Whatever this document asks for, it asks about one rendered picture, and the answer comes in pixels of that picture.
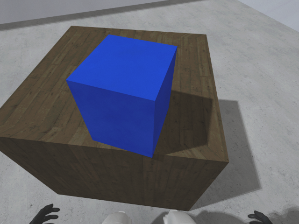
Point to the robot left hand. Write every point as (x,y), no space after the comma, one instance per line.
(41,216)

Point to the robot thigh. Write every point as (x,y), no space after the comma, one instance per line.
(118,218)
(177,217)

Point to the left robot thigh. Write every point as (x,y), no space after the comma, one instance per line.
(118,218)

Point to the carton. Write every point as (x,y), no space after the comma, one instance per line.
(123,89)

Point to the right robot thigh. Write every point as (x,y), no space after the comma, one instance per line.
(177,217)

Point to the pedestal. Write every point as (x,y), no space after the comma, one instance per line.
(43,131)

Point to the robot right hand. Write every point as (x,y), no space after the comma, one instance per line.
(259,216)

